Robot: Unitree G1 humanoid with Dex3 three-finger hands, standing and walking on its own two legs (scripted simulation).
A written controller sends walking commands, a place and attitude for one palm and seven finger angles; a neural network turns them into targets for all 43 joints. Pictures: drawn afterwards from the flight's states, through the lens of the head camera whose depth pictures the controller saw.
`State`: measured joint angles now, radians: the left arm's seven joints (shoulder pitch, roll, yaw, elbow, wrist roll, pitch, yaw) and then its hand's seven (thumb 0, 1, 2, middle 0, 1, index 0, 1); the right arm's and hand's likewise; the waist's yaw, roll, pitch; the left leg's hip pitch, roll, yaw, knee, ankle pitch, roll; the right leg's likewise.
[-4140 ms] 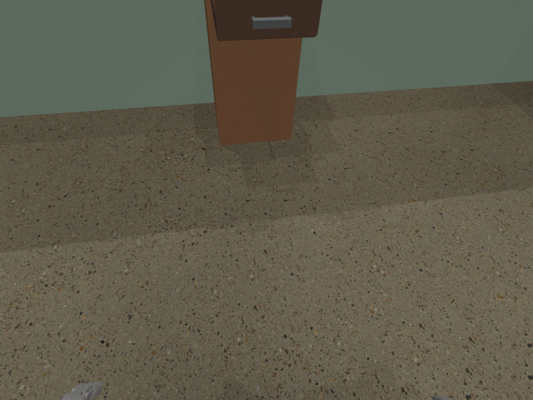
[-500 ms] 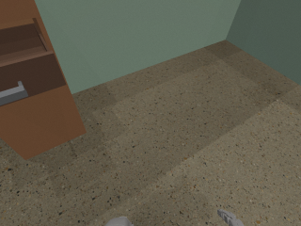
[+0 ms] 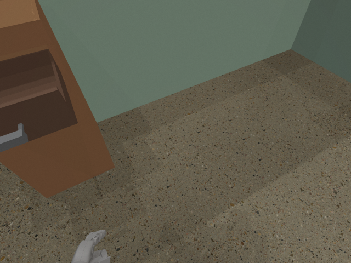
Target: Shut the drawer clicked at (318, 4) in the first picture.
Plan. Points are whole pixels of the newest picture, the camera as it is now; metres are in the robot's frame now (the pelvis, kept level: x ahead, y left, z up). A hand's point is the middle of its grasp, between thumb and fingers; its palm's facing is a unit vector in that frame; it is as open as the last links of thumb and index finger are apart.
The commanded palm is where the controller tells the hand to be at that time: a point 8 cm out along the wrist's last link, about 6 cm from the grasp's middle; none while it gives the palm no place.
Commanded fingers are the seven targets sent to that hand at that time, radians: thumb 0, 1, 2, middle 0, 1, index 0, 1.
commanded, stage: turn to face it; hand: left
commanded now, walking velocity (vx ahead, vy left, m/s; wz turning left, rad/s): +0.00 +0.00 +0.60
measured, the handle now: out of the picture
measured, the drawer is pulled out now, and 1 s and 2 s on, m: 0.28 0.28 0.28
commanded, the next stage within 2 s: take the last steps up to it in 0.72 s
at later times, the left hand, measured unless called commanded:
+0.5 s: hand out of the picture -0.08 +0.23 -0.18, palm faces +0.37 -0.89 -0.27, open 7.4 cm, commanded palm none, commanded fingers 0.00 0.90 0.90 -0.20 -0.30 -0.20 -0.30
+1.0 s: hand out of the picture +0.00 +0.19 -0.14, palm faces +0.46 -0.85 -0.25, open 7.4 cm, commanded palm none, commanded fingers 0.00 0.90 0.90 -0.20 -0.30 -0.20 -0.30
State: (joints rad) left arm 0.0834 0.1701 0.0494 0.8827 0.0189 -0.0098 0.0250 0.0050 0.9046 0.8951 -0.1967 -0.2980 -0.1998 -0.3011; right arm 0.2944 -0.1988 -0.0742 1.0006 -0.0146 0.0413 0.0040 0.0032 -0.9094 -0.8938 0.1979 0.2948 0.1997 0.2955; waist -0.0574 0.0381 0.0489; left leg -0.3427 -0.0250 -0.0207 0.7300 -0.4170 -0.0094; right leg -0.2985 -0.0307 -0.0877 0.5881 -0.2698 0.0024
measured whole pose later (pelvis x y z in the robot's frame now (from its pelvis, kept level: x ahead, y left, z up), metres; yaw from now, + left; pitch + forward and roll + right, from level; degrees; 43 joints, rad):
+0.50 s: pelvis +0.01 +0.02 -0.01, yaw +18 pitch -1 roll +0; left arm 0.31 0.28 0.07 0.98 0.02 0.07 0.03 0.01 0.90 0.89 -0.20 -0.30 -0.20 -0.30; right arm 0.06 -0.25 -0.04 0.88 -0.01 0.03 0.03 0.01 -0.91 -0.89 0.19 0.29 0.20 0.29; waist 0.06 -0.05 0.11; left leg -0.30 0.03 0.11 0.66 -0.33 0.04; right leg -0.35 -0.16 -0.18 0.95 -0.57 0.06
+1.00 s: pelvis +0.02 -0.01 +0.01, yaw +26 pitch -2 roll +1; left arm 0.26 0.15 0.02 0.94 0.02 -0.01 0.02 0.01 0.90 0.89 -0.20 -0.30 -0.20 -0.30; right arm 0.26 -0.22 -0.06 1.02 -0.03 0.07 0.03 0.01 -0.90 -0.89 0.20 0.29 0.20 0.30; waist -0.01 0.05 0.02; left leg -0.42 -0.01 -0.01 0.96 -0.38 0.00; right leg -0.18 -0.04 -0.10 0.50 -0.28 -0.03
